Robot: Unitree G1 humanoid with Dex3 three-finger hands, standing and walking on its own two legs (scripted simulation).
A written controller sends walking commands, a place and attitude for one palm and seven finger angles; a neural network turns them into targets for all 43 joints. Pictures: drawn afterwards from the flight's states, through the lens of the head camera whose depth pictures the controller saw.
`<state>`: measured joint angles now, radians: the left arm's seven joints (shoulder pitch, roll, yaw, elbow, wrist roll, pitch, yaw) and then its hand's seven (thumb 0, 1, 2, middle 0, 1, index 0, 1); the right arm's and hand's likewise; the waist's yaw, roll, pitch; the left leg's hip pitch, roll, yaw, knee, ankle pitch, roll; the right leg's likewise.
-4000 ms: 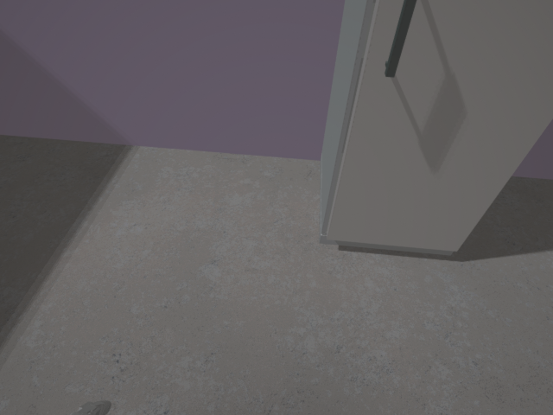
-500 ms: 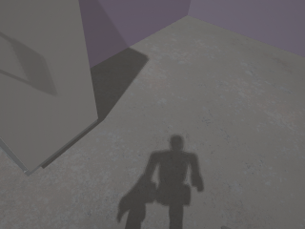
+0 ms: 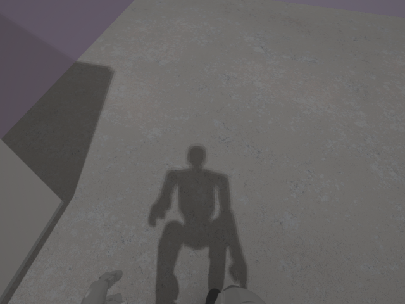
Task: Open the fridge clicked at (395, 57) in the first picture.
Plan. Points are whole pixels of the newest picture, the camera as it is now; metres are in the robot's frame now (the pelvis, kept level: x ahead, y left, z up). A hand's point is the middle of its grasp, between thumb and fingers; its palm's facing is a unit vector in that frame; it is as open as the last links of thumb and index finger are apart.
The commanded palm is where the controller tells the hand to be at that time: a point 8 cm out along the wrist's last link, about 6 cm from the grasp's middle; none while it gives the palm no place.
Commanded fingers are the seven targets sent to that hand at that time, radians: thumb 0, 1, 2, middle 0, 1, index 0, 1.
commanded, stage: walk to a spot facing it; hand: left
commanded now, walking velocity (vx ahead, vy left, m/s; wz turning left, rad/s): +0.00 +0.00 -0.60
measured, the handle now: out of the picture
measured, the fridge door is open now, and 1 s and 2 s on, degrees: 0 0 0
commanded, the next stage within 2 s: turn to face it in 0.10 s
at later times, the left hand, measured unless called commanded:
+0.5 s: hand (103, 289) +0.17 +0.22 -0.15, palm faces +0.01 -0.98 -0.17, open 7.4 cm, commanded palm none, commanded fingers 0.00 0.90 0.90 -0.20 -0.30 -0.20 -0.30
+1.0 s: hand (98, 302) +0.14 +0.21 -0.11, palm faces +0.19 -0.94 -0.29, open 7.4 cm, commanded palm none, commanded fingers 0.00 0.90 0.90 -0.20 -0.30 -0.20 -0.30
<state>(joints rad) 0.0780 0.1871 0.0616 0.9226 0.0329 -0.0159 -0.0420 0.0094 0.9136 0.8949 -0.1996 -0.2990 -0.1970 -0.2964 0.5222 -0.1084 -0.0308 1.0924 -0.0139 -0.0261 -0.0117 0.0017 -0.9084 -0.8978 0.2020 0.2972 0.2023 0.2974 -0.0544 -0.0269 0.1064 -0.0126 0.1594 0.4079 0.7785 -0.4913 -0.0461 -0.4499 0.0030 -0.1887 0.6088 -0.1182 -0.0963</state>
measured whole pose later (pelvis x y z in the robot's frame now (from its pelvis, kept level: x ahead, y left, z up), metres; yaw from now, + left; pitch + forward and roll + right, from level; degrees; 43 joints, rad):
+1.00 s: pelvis +0.06 +0.00 +0.03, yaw +11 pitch +1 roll +2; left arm 0.14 0.18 0.05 0.92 0.01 0.01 0.03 0.01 0.91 0.89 -0.20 -0.30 -0.20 -0.30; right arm 0.24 -0.26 -0.10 0.98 -0.03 0.08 0.01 0.00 -0.91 -0.90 0.20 0.30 0.20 0.30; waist -0.05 0.05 0.04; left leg -0.51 -0.04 -0.05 0.98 -0.43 -0.05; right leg -0.20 -0.05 -0.08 0.52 -0.33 -0.02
